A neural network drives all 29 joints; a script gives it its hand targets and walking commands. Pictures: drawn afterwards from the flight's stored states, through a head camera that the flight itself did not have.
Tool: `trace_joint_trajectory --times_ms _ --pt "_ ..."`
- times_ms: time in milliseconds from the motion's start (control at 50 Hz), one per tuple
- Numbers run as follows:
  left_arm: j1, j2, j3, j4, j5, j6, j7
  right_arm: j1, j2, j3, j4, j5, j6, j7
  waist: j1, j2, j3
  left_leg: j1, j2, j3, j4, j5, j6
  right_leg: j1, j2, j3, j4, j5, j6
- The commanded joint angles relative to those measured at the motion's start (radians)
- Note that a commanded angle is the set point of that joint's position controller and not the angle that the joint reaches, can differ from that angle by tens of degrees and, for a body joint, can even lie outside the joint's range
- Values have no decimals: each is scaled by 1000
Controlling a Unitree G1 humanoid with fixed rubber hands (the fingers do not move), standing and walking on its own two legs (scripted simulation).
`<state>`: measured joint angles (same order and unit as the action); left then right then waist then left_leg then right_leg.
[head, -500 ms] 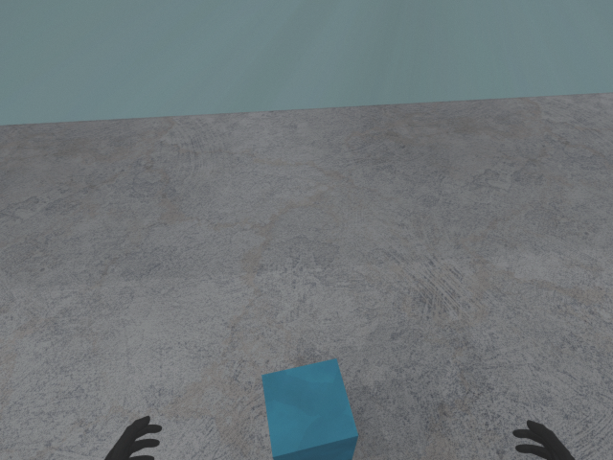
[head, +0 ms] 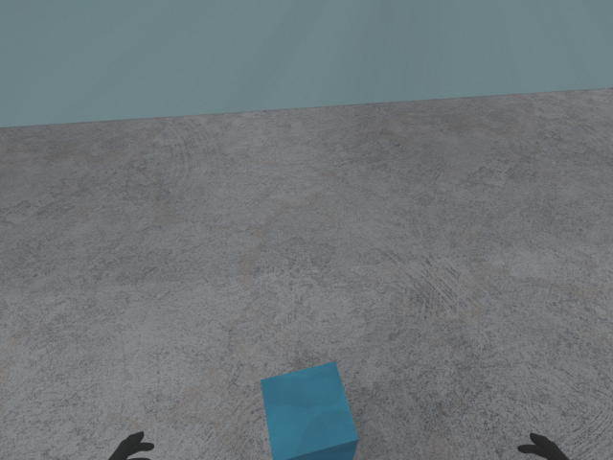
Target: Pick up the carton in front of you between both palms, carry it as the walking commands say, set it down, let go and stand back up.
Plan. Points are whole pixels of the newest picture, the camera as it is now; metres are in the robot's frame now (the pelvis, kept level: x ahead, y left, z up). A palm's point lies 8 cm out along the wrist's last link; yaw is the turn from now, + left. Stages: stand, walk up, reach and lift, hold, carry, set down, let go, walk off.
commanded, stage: stand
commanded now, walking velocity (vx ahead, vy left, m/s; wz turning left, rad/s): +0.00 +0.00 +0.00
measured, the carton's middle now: (308, 422) +0.36 +0.05 -0.65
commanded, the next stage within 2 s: none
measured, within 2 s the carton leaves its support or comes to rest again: neither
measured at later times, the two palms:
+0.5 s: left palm out of the picture +0.09 +0.30 -0.10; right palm out of the picture +0.09 -0.31 -0.09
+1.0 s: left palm out of the picture +0.07 +0.30 -0.10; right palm out of the picture +0.07 -0.32 -0.10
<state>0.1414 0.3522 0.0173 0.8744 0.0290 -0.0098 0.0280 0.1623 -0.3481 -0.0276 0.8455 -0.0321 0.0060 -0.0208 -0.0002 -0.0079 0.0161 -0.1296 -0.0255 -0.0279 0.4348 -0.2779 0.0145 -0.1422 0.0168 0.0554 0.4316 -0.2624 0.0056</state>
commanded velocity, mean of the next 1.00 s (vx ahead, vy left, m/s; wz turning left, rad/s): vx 0.00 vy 0.00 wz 0.00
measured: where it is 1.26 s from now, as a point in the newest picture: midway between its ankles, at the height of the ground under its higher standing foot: outside the picture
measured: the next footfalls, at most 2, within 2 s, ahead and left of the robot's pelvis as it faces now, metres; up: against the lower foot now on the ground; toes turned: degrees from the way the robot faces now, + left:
none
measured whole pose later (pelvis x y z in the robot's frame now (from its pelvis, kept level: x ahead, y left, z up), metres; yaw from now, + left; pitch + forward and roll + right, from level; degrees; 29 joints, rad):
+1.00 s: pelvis -0.02 -0.01 +0.01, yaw +1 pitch -3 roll +0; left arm 0.12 0.39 0.00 1.04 0.02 -0.02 0.01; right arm 0.11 -0.38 -0.01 1.03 -0.02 0.00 -0.01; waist -0.01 0.00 0.03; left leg -0.09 -0.02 -0.04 0.33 -0.19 0.00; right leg -0.10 0.02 0.04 0.33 -0.18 0.00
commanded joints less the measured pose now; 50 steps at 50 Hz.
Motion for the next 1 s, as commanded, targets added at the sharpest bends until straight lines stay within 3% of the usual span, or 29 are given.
trace_joint_trajectory --times_ms 0,20,40,60,80,100,140,160,180,260,280,300,340,400,460,540,560,580,600,640,680,720,760,780,820,860,940,960,980 --pt "-36 160 33 -37 -1 -9 1 -20 -166 -35 -31 8 -15 -7 -10 21 -74 0 111 -84 -56 282 -7 46 -102 69 -47 303 -19" --pt "-43 160 29 -29 0 -10 3 -30 -161 -36 -24 0 -14 -5 -2 -11 -56 12 117 -84 -80 285 -11 37 -95 59 -39 280 -19" --pt "-35 147 30 -18 -5 -11 1 -42 -169 -34 -22 -1 -15 -7 9 23 -18 -7 115 -92 -69 277 -3 21 -103 72 -61 282 -23" --pt "-48 162 26 -16 2 -11 1 -39 -153 -24 -16 3 -15 -8 -12 -3 -44 6 119 -82 -86 262 -9 25 -98 59 -56 267 -18" --pt "-39 146 26 -16 -2 -8 0 -37 -164 -30 -11 8 -16 -4 5 57 -60 11 112 -89 -85 261 -5 40 -96 64 -53 255 -20" --pt "-22 149 23 -4 1 -15 2 -39 -174 -27 5 5 -16 -4 9 67 -58 5 116 -92 -93 257 -3 47 -111 77 -61 289 -22" --pt "-62 178 30 6 3 -11 2 -56 -174 -30 4 -2 -16 -6 -13 -32 -36 17 121 -103 -93 295 -7 38 -97 52 -69 294 -14" --pt "-35 171 26 12 3 -14 2 -39 -178 -31 20 -3 -14 -4 4 6 -48 18 115 -89 -89 296 -7 53 -99 56 -76 297 -14" --pt "-32 166 22 27 -5 -10 0 -54 -180 -27 10 8 -15 -5 -5 -7 -46 31 120 -86 -91 281 -4 33 -105 64 -78 272 -21" --pt "-58 163 21 37 0 -9 1 -57 -203 -33 43 0 -17 -4 -5 53 -21 -3 122 -96 -106 295 -3 46 -113 78 -92 307 -30" --pt "-31 176 27 37 -10 -10 1 -61 -177 -27 42 4 -16 -6 6 4 -31 10 129 -96 -114 273 2 58 -119 86 -81 308 -31" --pt "-43 186 27 39 -4 -12 3 -55 -185 -29 51 5 -12 0 -6 -34 -59 30 129 -107 -121 279 -2 67 -113 68 -75 304 -34" --pt "-23 173 14 54 -6 -14 1 -48 -188 -29 66 10 -15 -2 4 25 -44 32 125 -87 -128 256 -6 52 -119 81 -95 271 -30" --pt "-60 185 28 62 -4 -12 2 -76 -180 -23 68 5 -16 -2 -8 -16 -1 -12 127 -109 -128 250 9 35 -114 84 -106 266 -27" --pt "-57 164 16 62 -2 -14 -4 -75 -194 -22 81 4 -17 0 -4 28 -20 -2 118 -89 -146 181 -6 57 -109 78 -123 215 -24" --pt "-49 204 24 70 -11 -13 -6 -71 -178 -13 110 11 -14 1 9 -11 1 -17 127 -94 -157 135 4 37 -115 100 -141 161 -23" --pt "-42 194 22 84 -8 -11 -5 -46 -192 -17 107 3 -12 5 -3 -18 35 -15 123 -98 -164 111 0 18 -110 95 -144 115 -28" --pt "-48 188 22 92 -6 -5 -6 -65 -206 -22 108 12 -16 3 -1 43 20 -23 116 -82 -147 115 -1 34 -109 92 -151 150 -23" --pt "-59 201 27 91 -3 -5 -5 -76 -196 -17 115 7 -19 2 1 -1 11 -18 129 -103 -155 122 5 37 -111 93 -156 149 -31" --pt "-28 189 23 90 -5 -11 -9 -65 -210 -18 117 1 -20 7 0 49 -18 -15 113 -97 -170 80 3 59 -99 84 -127 144 -26" --pt "-59 191 21 95 -12 -11 -8 -63 -191 -13 128 13 -19 2 3 -26 18 -17 123 -108 -164 170 0 33 -111 87 -134 197 -26" --pt "-27 174 15 102 -6 -19 -11 -64 -208 -21 120 7 -23 3 -1 13 -20 11 122 -100 -149 175 -1 55 -121 89 -127 210 -30" --pt "-46 184 14 106 -12 -16 -11 -84 -193 -9 127 11 -23 6 6 23 -11 9 131 -99 -144 204 -1 43 -122 89 -132 238 -27" --pt "-51 194 16 107 -14 -16 -11 -61 -190 -14 127 2 -25 5 3 -2 -31 11 129 -109 -147 212 6 60 -129 87 -124 254 -35" --pt "-32 218 20 118 -13 -15 -12 -67 -201 -15 137 17 -23 8 -5 45 -49 37 125 -102 -140 199 2 80 -120 79 -138 250 -24" --pt "-60 217 22 129 -7 -16 -9 -77 -206 -19 135 10 -21 8 -11 -9 -5 33 132 -106 -149 245 -1 32 -115 76 -130 254 -24" --pt "-64 202 15 123 -10 -18 -11 -77 -192 -15 146 11 -22 8 -12 11 -47 34 127 -106 -160 164 5 63 -125 82 -143 211 -23" --pt "-71 212 20 121 -17 -17 -12 -70 -181 -2 144 12 -21 8 -11 -16 -21 18 129 -109 -155 197 -1 47 -119 83 -146 195 -18" --pt "-48 207 17 134 -14 -12 -9 -84 -201 -12 149 11 -16 7 -3 28 25 16 128 -96 -156 165 -2 5 -118 89 -163 166 -29"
